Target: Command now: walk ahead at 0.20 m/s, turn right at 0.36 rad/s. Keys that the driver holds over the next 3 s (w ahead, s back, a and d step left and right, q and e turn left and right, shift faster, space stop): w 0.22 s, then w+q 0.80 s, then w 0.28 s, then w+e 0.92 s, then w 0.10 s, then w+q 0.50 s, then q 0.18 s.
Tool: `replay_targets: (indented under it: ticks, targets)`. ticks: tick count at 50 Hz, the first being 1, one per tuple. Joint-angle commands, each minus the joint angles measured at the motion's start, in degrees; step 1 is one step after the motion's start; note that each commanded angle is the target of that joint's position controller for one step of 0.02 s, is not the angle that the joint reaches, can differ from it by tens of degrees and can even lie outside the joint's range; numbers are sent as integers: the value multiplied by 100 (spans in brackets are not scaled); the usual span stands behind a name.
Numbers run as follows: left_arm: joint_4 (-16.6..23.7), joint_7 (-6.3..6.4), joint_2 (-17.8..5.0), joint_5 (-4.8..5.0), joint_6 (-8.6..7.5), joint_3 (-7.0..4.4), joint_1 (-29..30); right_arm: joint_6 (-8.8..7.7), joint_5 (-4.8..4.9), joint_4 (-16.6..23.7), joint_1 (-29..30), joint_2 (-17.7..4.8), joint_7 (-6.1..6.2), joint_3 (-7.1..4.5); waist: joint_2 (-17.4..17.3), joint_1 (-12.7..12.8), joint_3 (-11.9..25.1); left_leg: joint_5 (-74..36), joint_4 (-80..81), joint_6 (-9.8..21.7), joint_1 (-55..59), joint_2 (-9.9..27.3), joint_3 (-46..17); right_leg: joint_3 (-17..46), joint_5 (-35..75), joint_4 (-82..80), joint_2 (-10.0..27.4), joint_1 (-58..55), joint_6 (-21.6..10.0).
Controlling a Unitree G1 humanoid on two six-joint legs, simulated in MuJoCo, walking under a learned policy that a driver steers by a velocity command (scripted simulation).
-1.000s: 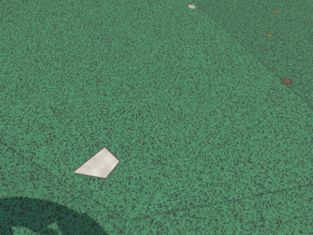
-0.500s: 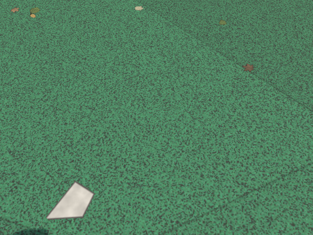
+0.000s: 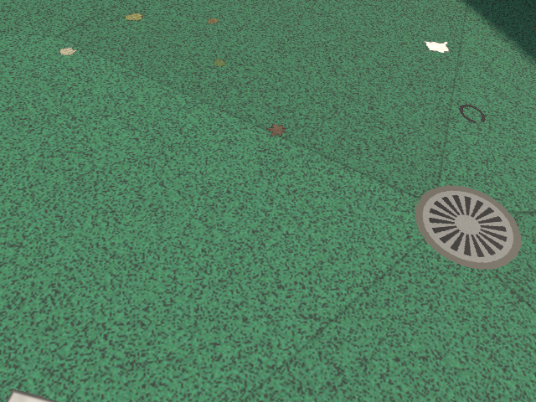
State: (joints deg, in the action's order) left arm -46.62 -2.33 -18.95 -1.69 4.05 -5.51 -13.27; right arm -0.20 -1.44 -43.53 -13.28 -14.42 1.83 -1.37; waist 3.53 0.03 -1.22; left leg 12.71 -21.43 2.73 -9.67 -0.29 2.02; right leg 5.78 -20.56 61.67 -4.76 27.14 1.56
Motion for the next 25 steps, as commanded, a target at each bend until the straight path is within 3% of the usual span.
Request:
replay_targets:
  ticks: [1,6,10,11,13,14,15,16,17,18,19,21,25]
  targets:
    - [386,-67,-311,-28,-92,-27,360,-151,-2,27,-556,-920,-31,-257,-1195,-298,-135,940,1182,783,1154,1362,-1609,143,163,-454,39,1131,42]
    - [335,-56,-121,-44,-275,98,637,-350,6,-261,-764,-927,-135,-310,-1148,-340,-196,781,1327,847,1138,1439,-1344,-200,182,-1672,283,641,-66]
    - [448,-65,7,-15,-405,226,1027,-359,-18,-483,-949,-983,-243,-363,-1277,-380,-326,669,1246,917,476,1459,-1129,-807,-142,-2688,392,-281,-299]
    - [435,-49,14,2,-444,242,968,-342,-8,-527,-970,-989,-267,-372,-1265,-312,-332,493,1174,916,278,1477,-1094,-911,-25,-2971,352,-625,-387]
    - [162,30,85,-27,-565,260,229,-283,113,-585,-817,-967,-286,-367,-967,189,-238,-165,527,800,-528,1286,-916,-1066,768,-3988,196,-2102,-534]
    - [-126,116,-115,-62,-647,192,-504,-290,126,-541,-727,-778,-277,-307,-568,478,125,-207,-156,622,-1183,1007,-678,-718,754,-4139,390,-3306,-580]
    - [-251,217,-608,-180,-726,84,-1372,-313,135,-284,-452,-307,-300,-159,584,892,672,782,-1940,357,-2011,412,-98,1040,-720,-4862,1893,-4297,-754]
    - [-303,277,-1327,-66,-719,-89,-1509,-321,132,-92,-355,-266,-263,-157,1315,847,354,1927,-3102,304,-3245,-294,25,2780,-1533,-5500,2910,-4050,-1249]
    - [-229,290,-871,-59,-711,20,-1079,-270,62,-256,-422,-760,-236,-294,351,592,-142,1665,-3788,418,-3293,115,-645,2281,-1584,-5348,2759,-3471,-1292]
    - [-105,271,-446,-14,-742,151,-571,-266,105,-399,-589,-700,-309,-315,219,300,-360,1123,-3847,421,-3174,246,-773,1697,-1247,-5393,2397,-3098,-1105]
    - [-54,262,-181,5,-776,225,-301,-250,131,-523,-724,-588,-353,-305,216,135,-477,728,-3775,337,-3037,341,-740,1069,-554,-5511,2112,-2877,-920]
    - [-75,298,-8,11,-872,289,-248,-179,6,-639,-744,-511,-415,-308,260,51,-407,201,-3968,172,-2919,380,-561,232,830,-5513,1775,-2793,-775]
    - [-330,285,0,53,-983,294,-712,-115,-12,-444,-237,-321,-485,-284,138,44,-438,-358,-4153,-7,-3391,399,-424,-563,2725,-5406,1777,-2816,-852]
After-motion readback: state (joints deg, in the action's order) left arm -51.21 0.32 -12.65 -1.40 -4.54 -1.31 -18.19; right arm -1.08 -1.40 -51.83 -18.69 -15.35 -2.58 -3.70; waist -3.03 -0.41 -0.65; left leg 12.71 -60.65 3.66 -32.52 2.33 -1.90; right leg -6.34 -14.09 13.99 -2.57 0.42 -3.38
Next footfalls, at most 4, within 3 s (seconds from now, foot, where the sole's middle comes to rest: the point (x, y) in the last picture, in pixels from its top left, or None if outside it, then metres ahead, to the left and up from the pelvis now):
0.28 right None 0.11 -0.13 -0.78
0.78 left None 0.42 0.06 -0.78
1.34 right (245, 299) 0.78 0.03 -0.78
1.84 left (158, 240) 0.96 0.30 -0.78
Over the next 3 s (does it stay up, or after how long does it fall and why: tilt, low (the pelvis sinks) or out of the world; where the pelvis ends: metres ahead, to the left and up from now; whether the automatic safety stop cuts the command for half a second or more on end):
stays up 1.41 0.18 -0.03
